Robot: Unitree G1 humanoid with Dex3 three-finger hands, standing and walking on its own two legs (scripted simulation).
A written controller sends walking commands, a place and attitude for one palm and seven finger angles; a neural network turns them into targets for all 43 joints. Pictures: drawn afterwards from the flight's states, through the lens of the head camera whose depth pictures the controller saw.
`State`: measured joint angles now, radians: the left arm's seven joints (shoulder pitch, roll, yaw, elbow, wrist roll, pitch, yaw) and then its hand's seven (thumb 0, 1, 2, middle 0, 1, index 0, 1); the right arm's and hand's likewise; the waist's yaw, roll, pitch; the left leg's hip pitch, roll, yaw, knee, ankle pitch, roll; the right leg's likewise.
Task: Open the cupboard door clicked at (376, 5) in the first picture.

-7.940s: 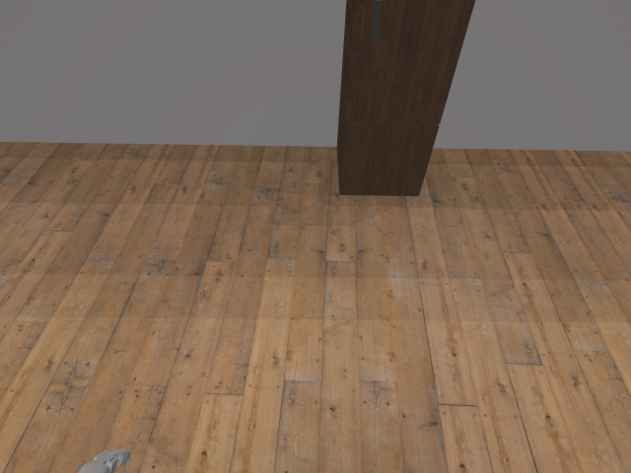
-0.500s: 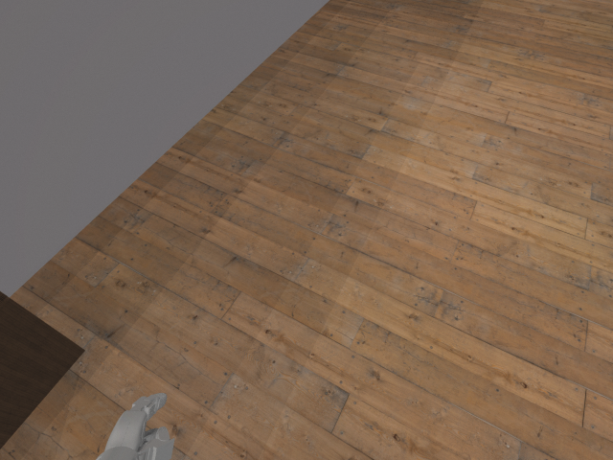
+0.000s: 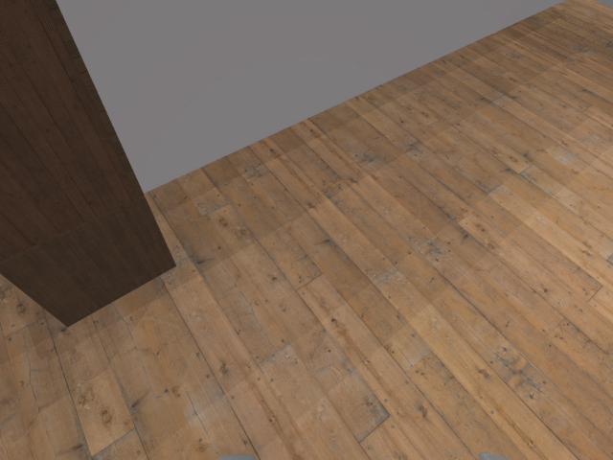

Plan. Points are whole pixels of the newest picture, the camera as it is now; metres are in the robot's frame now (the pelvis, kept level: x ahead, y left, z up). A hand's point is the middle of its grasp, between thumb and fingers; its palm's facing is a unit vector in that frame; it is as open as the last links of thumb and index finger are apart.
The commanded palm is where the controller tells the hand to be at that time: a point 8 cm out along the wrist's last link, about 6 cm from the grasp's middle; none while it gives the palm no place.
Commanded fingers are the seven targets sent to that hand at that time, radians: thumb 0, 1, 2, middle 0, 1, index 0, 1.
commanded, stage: turn to face it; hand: left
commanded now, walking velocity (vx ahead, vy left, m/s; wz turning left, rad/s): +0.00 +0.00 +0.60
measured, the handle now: out of the picture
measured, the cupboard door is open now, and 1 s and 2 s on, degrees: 0 0 0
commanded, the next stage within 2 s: take the last steps up to it in 1.04 s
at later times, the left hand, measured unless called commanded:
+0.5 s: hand out of the picture +0.08 +0.24 -0.13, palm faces +0.26 -0.93 -0.27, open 7.4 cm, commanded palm none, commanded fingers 0.00 0.90 0.90 -0.20 -0.30 -0.20 -0.30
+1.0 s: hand out of the picture -0.07 +0.15 -0.14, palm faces +0.55 -0.79 -0.27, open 7.4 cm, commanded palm none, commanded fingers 0.00 0.90 0.90 -0.20 -0.30 -0.20 -0.30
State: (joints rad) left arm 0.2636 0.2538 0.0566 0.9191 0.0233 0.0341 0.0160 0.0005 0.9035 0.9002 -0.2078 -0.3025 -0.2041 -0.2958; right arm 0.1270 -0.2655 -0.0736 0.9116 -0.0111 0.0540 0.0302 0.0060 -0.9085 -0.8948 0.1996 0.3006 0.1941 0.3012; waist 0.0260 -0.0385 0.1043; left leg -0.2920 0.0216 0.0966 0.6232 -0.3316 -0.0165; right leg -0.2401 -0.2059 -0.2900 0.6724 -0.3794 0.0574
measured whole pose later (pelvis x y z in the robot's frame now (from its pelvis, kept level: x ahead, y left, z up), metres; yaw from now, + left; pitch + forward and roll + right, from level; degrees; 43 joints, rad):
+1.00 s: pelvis +0.00 -0.04 +0.02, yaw +33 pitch -1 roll +2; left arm 0.27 0.18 0.03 0.92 0.03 0.01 0.02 0.00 0.90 0.90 -0.21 -0.30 -0.20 -0.30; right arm 0.19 -0.28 -0.08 0.97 -0.01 0.09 0.02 0.01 -0.91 -0.89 0.20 0.30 0.19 0.30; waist 0.01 0.02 0.07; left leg -0.40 0.04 -0.01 0.96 -0.42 -0.09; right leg -0.19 -0.11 -0.20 0.50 -0.28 -0.01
